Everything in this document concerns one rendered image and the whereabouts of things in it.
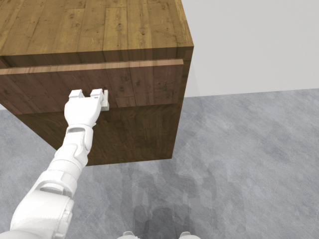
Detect cabinet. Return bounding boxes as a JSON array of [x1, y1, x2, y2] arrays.
[[0, 0, 194, 166]]

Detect drawer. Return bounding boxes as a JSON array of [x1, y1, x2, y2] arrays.
[[0, 59, 183, 115]]

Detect robot shin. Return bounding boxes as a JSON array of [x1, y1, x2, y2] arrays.
[[123, 232, 134, 236], [179, 232, 190, 238]]

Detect left robot shin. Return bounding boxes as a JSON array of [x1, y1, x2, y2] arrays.
[[123, 232, 134, 236]]

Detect right robot shin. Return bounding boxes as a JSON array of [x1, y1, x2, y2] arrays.
[[179, 232, 190, 238]]

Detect robot left upper arm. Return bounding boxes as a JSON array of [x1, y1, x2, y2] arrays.
[[0, 190, 74, 239]]

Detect handle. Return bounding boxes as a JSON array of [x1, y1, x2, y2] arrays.
[[100, 90, 109, 111]]

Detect left robot forearm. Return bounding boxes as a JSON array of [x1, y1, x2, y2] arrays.
[[10, 124, 93, 231]]

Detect robot left hand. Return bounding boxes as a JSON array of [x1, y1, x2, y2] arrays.
[[64, 89, 104, 128]]

